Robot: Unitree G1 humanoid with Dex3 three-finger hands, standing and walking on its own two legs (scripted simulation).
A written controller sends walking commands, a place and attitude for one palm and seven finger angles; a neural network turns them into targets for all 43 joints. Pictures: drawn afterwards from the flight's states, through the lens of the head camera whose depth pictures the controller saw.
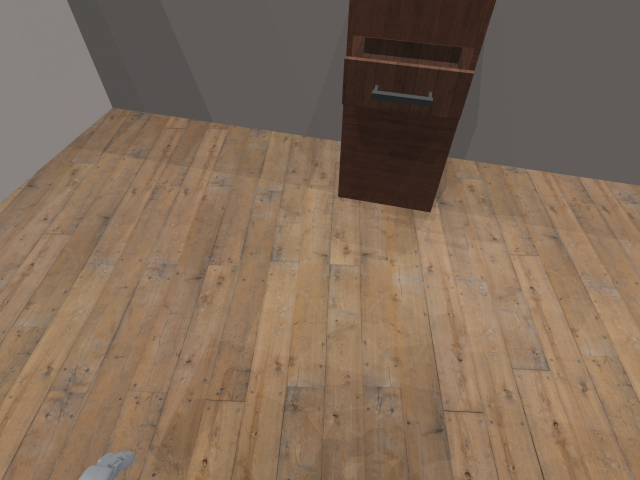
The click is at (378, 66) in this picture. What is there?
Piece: drawer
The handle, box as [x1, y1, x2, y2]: [371, 85, 432, 106]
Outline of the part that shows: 371,94 371,99 423,106 430,106 432,101 431,92 429,92 427,97 378,91 378,85 375,85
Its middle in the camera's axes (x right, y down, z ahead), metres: +0.25 -0.44 +1.20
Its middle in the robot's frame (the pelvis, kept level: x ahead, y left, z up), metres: +1.20 -0.19 -0.11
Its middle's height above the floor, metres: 0.66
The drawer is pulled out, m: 0.18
